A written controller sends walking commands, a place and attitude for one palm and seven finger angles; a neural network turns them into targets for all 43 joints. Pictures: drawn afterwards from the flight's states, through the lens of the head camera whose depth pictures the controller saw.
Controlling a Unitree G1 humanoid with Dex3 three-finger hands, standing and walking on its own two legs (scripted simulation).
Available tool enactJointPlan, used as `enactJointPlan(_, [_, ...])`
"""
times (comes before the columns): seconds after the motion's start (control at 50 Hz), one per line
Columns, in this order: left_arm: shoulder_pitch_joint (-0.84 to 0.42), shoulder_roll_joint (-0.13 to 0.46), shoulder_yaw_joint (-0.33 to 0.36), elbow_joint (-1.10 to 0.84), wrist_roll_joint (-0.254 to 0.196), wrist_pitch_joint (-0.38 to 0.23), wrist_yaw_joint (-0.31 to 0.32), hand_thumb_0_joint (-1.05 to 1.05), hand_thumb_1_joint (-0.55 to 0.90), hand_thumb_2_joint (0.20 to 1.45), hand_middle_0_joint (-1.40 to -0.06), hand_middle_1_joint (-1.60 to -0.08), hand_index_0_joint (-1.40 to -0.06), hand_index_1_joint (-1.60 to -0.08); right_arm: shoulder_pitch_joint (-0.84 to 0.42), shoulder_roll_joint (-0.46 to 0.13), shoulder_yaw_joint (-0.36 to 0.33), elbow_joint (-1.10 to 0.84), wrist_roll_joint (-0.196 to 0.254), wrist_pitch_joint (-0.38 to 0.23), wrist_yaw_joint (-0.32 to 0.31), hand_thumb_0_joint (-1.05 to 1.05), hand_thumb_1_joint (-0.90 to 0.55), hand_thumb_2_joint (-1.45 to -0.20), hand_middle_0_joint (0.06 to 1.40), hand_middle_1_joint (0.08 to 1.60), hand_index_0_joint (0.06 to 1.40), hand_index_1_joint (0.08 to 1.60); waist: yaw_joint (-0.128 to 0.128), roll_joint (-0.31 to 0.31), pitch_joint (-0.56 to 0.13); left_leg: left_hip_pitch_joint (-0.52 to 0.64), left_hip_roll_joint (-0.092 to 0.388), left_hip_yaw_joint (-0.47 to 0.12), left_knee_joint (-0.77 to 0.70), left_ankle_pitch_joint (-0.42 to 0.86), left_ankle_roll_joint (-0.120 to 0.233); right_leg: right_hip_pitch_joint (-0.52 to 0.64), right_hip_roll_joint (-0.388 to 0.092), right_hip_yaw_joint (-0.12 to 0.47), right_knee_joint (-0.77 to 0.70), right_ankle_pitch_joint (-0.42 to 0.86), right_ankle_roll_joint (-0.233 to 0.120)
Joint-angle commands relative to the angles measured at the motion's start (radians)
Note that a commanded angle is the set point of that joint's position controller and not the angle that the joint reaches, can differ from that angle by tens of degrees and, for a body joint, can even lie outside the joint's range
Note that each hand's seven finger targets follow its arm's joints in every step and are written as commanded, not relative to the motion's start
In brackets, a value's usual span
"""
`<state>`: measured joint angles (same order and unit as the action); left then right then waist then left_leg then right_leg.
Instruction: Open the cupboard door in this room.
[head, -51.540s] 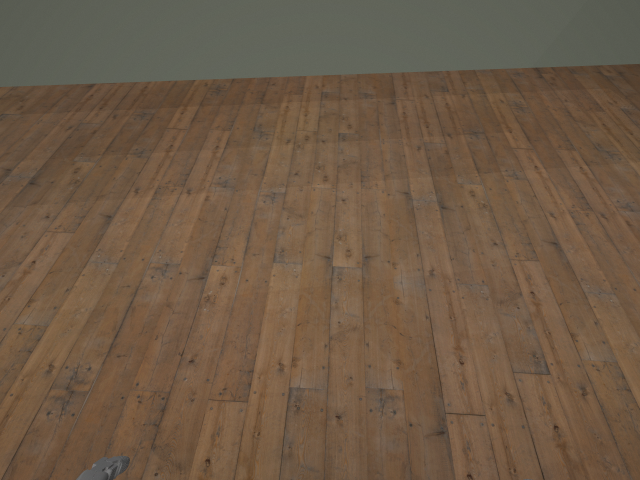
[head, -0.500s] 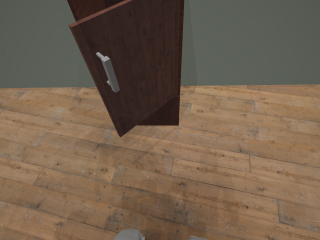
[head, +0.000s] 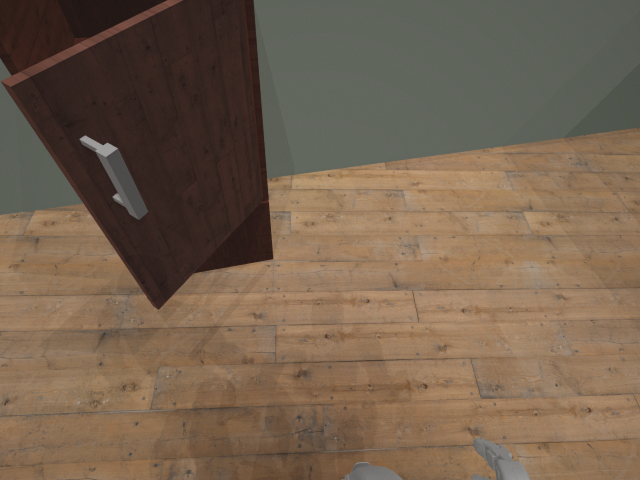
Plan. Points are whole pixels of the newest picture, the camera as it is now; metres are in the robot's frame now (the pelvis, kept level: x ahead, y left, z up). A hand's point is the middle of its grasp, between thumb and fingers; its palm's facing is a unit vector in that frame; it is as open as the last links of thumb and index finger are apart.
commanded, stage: walk to a spot facing it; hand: left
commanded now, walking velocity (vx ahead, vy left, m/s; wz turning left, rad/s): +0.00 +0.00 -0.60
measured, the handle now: (114, 178) +0.49 +0.37 +0.02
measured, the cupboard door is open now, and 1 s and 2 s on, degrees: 44 44 44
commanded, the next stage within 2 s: turn to face it in 2.00 s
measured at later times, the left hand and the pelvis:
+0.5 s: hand (232, 435) +0.19 +0.14 -0.18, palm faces -0.32 -0.92 -0.21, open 7.4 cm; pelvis +0.03 -0.02 -0.01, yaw -19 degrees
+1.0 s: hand (286, 415) +0.22 +0.07 -0.16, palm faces -0.52 -0.82 -0.24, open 7.4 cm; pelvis +0.06 -0.08 +0.00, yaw -36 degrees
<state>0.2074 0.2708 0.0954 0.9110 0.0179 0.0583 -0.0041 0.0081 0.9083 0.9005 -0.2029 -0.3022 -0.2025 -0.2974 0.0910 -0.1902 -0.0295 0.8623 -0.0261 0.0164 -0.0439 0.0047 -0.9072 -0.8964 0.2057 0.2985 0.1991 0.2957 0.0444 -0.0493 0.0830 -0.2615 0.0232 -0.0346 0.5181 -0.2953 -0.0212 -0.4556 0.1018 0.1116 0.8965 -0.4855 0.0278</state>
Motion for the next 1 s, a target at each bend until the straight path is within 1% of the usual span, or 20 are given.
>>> enactJointPlan(0.0, [-0.032, 0.066, 0.017, -0.107, 0.002, -0.023, -0.025, 0.000, 0.900, 0.900, -0.200, -0.300, -0.200, -0.300, 0.086, -0.200, -0.047, -0.057, -0.016, -0.024, -0.010, 0.000, -0.900, -0.900, 0.200, 0.300, 0.200, 0.300, -0.038, 0.279, -0.093, 0.158, 0.274, -0.077, -0.124, 0.669, 0.172, -0.126, -0.101, -0.088, 0.208, -0.014, 0.031])
enactJointPlan(0.1, [-0.059, 0.052, 0.001, -0.123, -0.001, -0.026, -0.042, 0.000, 0.900, 0.900, -0.200, -0.300, -0.200, -0.300, 0.129, -0.247, -0.065, -0.045, -0.014, -0.018, 0.000, 0.000, -0.900, -0.900, 0.200, 0.300, 0.200, 0.300, -0.059, 0.264, -0.147, 0.151, 0.259, 0.036, -0.043, 0.591, 0.115, 0.083, -0.080, -0.198, -0.127, 0.059, 0.005])
enactJointPlan(0.14, [0.001, 0.070, 0.007, -0.106, -0.002, -0.027, -0.041, 0.000, 0.900, 0.900, -0.200, -0.300, -0.200, -0.300, 0.116, -0.258, -0.068, -0.050, -0.006, -0.013, 0.008, 0.000, -0.900, -0.900, 0.200, 0.300, 0.200, 0.300, -0.023, 0.215, -0.117, 0.041, 0.243, 0.068, 0.029, 0.450, 0.074, 0.232, -0.071, -0.210, -0.291, 0.213, -0.013])
enactJointPlan(0.16, [0.063, 0.108, 0.018, -0.086, 0.000, -0.032, -0.036, 0.000, 0.900, 0.900, -0.200, -0.300, -0.200, -0.300, 0.100, -0.244, -0.068, -0.058, 0.000, -0.011, 0.011, 0.000, -0.900, -0.900, 0.200, 0.300, 0.200, 0.300, 0.012, 0.145, -0.128, -0.064, 0.204, 0.102, 0.142, 0.314, 0.031, 0.368, -0.111, -0.147, -0.398, 0.363, -0.039])
enactJointPlan(0.18, [0.119, 0.225, 0.039, -0.074, 0.013, -0.041, -0.017, 0.000, 0.900, 0.900, -0.200, -0.300, -0.200, -0.300, 0.097, -0.161, -0.054, -0.089, 0.013, -0.009, 0.017, 0.000, -0.900, -0.900, 0.200, 0.300, 0.200, 0.300, 0.035, -0.203, -0.156, -0.264, 0.062, 0.210, 0.385, -0.057, -0.038, 0.503, -0.362, 0.230, -0.525, 0.600, -0.135])
enactJointPlan(0.2, [0.168, 0.289, 0.049, -0.061, 0.001, -0.040, -0.001, 0.000, 0.900, 0.900, -0.200, -0.300, -0.200, -0.300, 0.048, -0.154, -0.042, -0.116, 0.021, -0.002, 0.013, 0.000, -0.900, -0.900, 0.200, 0.300, 0.200, 0.300, 0.080, -0.301, -0.179, -0.312, 0.029, 0.105, 0.583, -0.404, -0.037, 0.451, -0.503, 0.406, -0.569, 0.742, -0.259])
enactJointPlan(0.24, [0.054, 0.253, 0.047, -0.092, 0.003, -0.027, 0.010, 0.000, 0.900, 0.900, -0.200, -0.300, -0.200, -0.300, 0.056, -0.158, -0.044, -0.105, 0.023, -0.002, 0.020, 0.000, -0.900, -0.900, 0.200, 0.300, 0.200, 0.300, 0.025, -0.174, -0.097, -0.332, 0.077, 0.032, 0.640, -0.307, -0.022, 0.316, -0.453, 0.358, -0.584, 0.376, -0.288])
enactJointPlan(0.34, [-0.077, 0.194, 0.026, -0.113, 0.015, -0.030, 0.016, 0.000, 0.900, 0.900, -0.200, -0.300, -0.200, -0.300, 0.156, -0.114, -0.034, -0.035, 0.020, -0.004, 0.024, 0.000, -0.900, -0.900, 0.200, 0.300, 0.200, 0.300, -0.067, -0.088, -0.136, -0.081, 0.039, 0.083, 0.283, -0.145, -0.042, 0.165, -0.317, 0.203, -0.479, 0.531, -0.207])
enactJointPlan(0.4, [-0.110, 0.155, 0.013, -0.124, -0.002, -0.016, 0.004, 0.000, 0.900, 0.900, -0.200, -0.300, -0.200, -0.300, 0.278, -0.150, -0.040, 0.011, 0.014, -0.013, 0.013, 0.000, -0.900, -0.900, 0.200, 0.300, 0.200, 0.300, -0.117, 0.003, -0.119, 0.161, 0.032, 0.086, -0.046, 0.044, -0.032, -0.020, -0.209, 0.145, -0.396, 0.270, -0.105])
enactJointPlan(0.44, [-0.080, 0.076, -0.009, -0.152, -0.011, -0.009, -0.008, 0.000, 0.900, 0.900, -0.200, -0.300, -0.200, -0.300, 0.288, -0.312, -0.068, -0.017, -0.011, -0.031, 0.003, 0.000, -0.900, -0.900, 0.200, 0.300, 0.200, 0.300, -0.105, 0.428, -0.104, 0.144, 0.461, -0.419, -0.323, -0.093, 0.142, -0.183, -0.045, -0.078, 0.051, -0.132, -0.006])
enactJointPlan(0.48, [-0.087, 0.094, 0.006, -0.166, -0.005, -0.023, -0.027, 0.000, 0.900, 0.900, -0.200, -0.300, -0.200, -0.300, 0.205, -0.312, -0.062, -0.063, -0.017, -0.037, 0.002, 0.000, -0.900, -0.900, 0.200, 0.300, 0.200, 0.300, -0.067, 0.163, -0.108, 0.011, 0.469, -0.346, -0.288, 0.029, 0.228, -0.093, -0.130, -0.054, 0.212, -0.074, -0.001])
enactJointPlan(0.56, [-0.108, 0.040, -0.008, -0.138, -0.002, -0.012, -0.043, 0.000, 0.900, 0.900, -0.200, -0.300, -0.200, -0.300, 0.176, -0.246, -0.047, -0.037, -0.022, -0.033, 0.001, 0.000, -0.900, -0.900, 0.200, 0.300, 0.200, 0.300, -0.059, 0.315, -0.085, 0.071, 0.294, 0.034, -0.134, 0.488, 0.118, -0.025, -0.118, -0.175, 0.044, -0.026, 0.012])
enactJointPlan(0.64, [-0.046, 0.053, -0.010, -0.118, -0.006, -0.033, -0.039, 0.000, 0.900, 0.900, -0.200, -0.300, -0.200, -0.300, 0.224, -0.267, -0.063, -0.020, -0.007, -0.022, 0.011, 0.000, -0.900, -0.900, 0.200, 0.300, 0.200, 0.300, -0.055, 0.259, -0.166, 0.129, 0.267, 0.126, 0.030, 0.495, 0.053, 0.185, -0.073, -0.234, -0.338, 0.183, -0.014])
enactJointPlan(0.66, [0.019, 0.097, 0.003, -0.097, -0.004, -0.039, -0.032, 0.000, 0.900, 0.900, -0.200, -0.300, -0.200, -0.300, 0.202, -0.250, -0.066, -0.031, 0.003, -0.019, 0.014, 0.000, -0.900, -0.900, 0.200, 0.300, 0.200, 0.300, -0.021, 0.168, -0.186, 0.025, 0.238, 0.152, 0.132, 0.366, 0.010, 0.334, -0.117, -0.166, -0.458, 0.360, -0.036])
enactJointPlan(0.68, [0.080, 0.213, 0.028, -0.074, 0.010, -0.048, -0.014, 0.000, 0.900, 0.900, -0.200, -0.300, -0.200, -0.300, 0.171, -0.171, -0.054, -0.071, 0.016, -0.015, 0.018, 0.000, -0.900, -0.900, 0.200, 0.300, 0.200, 0.300, 0.008, -0.174, -0.174, -0.232, 0.112, 0.239, 0.336, -0.005, -0.052, 0.487, -0.358, 0.180, -0.554, 0.634, -0.117])
enactJointPlan(0.7, [0.135, 0.269, 0.041, -0.055, -0.003, -0.046, 0.001, 0.000, 0.900, 0.900, -0.200, -0.300, -0.200, -0.300, 0.100, -0.150, -0.041, -0.106, 0.018, -0.008, 0.014, 0.000, -0.900, -0.900, 0.200, 0.300, 0.200, 0.300, 0.058, -0.292, -0.168, -0.330, 0.053, 0.140, 0.517, -0.375, -0.058, 0.464, -0.496, 0.342, -0.553, 0.911, -0.231])
enactJointPlan(0.74, [0.065, 0.218, 0.037, -0.072, -0.004, -0.035, 0.012, 0.000, 0.900, 0.900, -0.200, -0.300, -0.200, -0.300, 0.090, -0.145, -0.043, -0.093, 0.023, -0.001, 0.014, 0.000, -0.900, -0.900, 0.200, 0.300, 0.200, 0.300, 0.020, -0.152, -0.109, -0.355, 0.089, 0.048, 0.608, -0.284, -0.042, 0.366, -0.444, 0.286, -0.549, 0.660, -0.274])
enactJointPlan(0.78, [-0.001, 0.163, 0.025, -0.085, 0.001, -0.042, 0.021, 0.000, 0.900, 0.900, -0.200, -0.300, -0.200, -0.300, 0.078, -0.145, -0.045, -0.065, 0.015, 0.001, 0.014, 0.000, -0.900, -0.900, 0.200, 0.300, 0.200, 0.300, -0.016, -0.178, -0.110, -0.325, 0.079, 0.044, 0.578, -0.209, -0.058, 0.346, -0.351, 0.206, -0.502, 0.766, -0.242])
enactJointPlan(0.9, [0.037, 0.178, 0.032, -0.061, 0.007, -0.058, 0.009, 0.000, 0.900, 0.900, -0.200, -0.300, -0.200, -0.300, 0.043, -0.108, -0.043, -0.079, 0.012, -0.018, 0.040, 0.000, -0.900, -0.900, 0.200, 0.300, 0.200, 0.300, -0.002, -0.122, -0.120, -0.184, 0.013, 0.090, 0.263, -0.130, -0.052, 0.313, -0.309, 0.261, -0.559, 0.320, -0.230])
enactJointPlan(0.98, [-0.029, 0.131, 0.023, -0.072, 0.002, -0.061, -0.006, 0.000, 0.900, 0.900, -0.200, -0.300, -0.200, -0.300, 0.177, -0.145, -0.051, -0.032, 0.009, -0.047, 0.029, 0.000, -0.900, -0.900, 0.200, 0.300, 0.200, 0.300, -0.094, -0.022, -0.082, 0.216, 0.011, 0.091, -0.081, -0.015, -0.030, -0.012, -0.209, 0.231, -0.469, 0.034, -0.148])
